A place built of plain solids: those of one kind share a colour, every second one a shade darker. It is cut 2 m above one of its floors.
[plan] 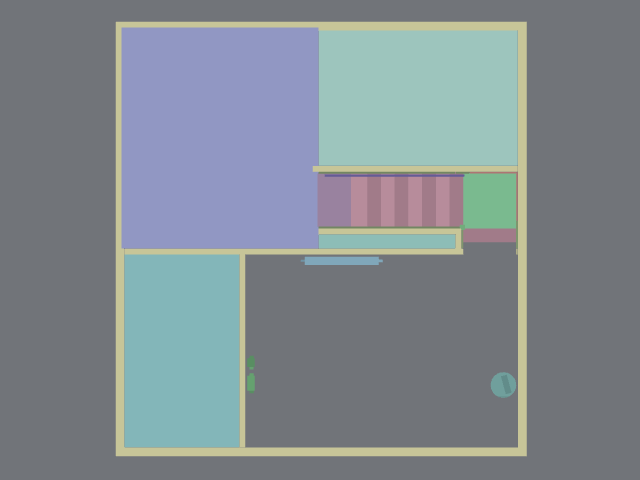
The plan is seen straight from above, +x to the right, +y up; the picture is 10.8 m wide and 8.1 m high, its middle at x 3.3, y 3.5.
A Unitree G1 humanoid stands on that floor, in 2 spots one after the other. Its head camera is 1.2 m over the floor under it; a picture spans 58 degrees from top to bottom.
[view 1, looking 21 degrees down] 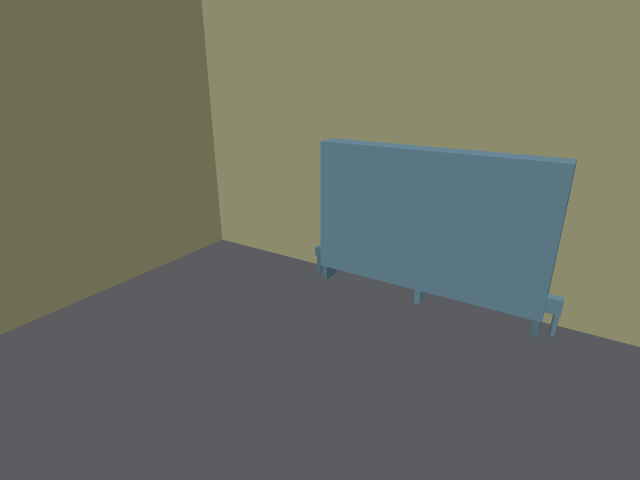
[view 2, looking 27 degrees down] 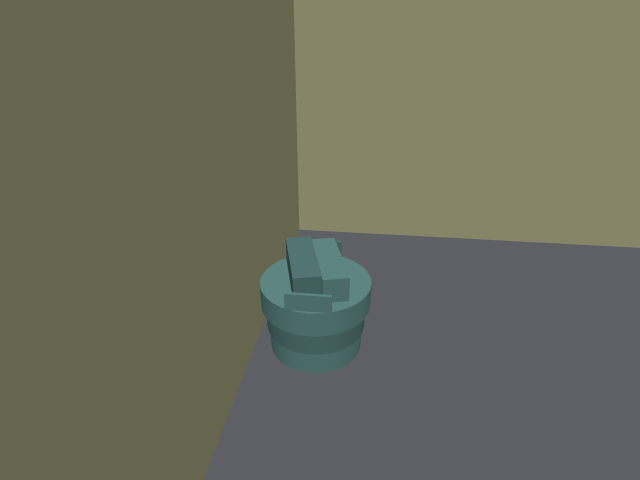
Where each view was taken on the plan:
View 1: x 4.34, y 1.00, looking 122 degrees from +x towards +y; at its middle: wall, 2.85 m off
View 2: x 6.21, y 2.46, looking -83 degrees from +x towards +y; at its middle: log_basket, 1.75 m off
